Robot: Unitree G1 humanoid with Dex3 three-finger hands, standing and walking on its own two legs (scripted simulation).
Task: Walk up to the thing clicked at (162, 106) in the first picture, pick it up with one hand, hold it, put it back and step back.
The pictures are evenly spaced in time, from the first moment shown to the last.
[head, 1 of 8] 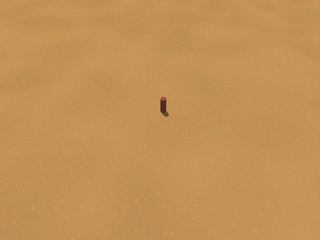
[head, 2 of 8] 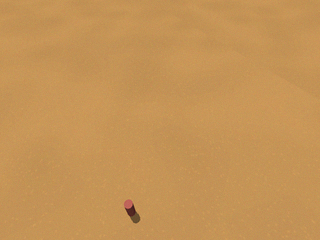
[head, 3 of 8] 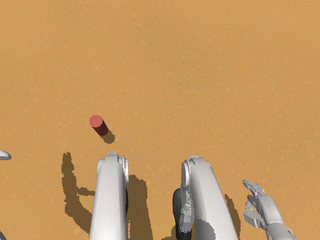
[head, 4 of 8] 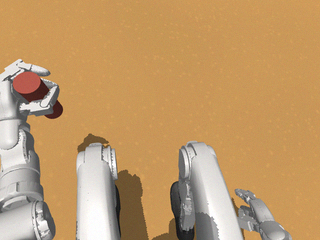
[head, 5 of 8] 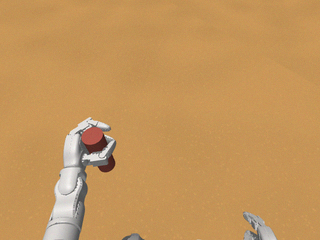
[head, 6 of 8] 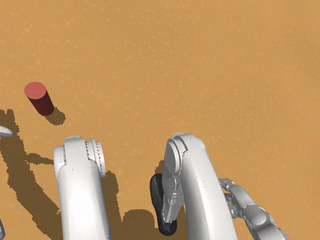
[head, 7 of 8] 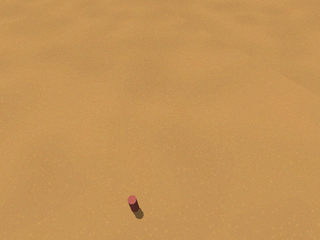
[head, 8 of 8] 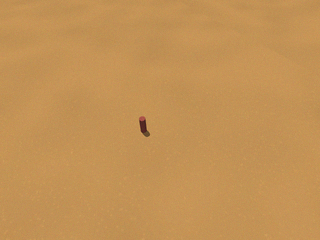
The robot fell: no
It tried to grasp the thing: yes
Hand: left
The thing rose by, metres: 0.69
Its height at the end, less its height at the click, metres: +0.00
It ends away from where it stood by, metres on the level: 0.02
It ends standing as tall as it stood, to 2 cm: yes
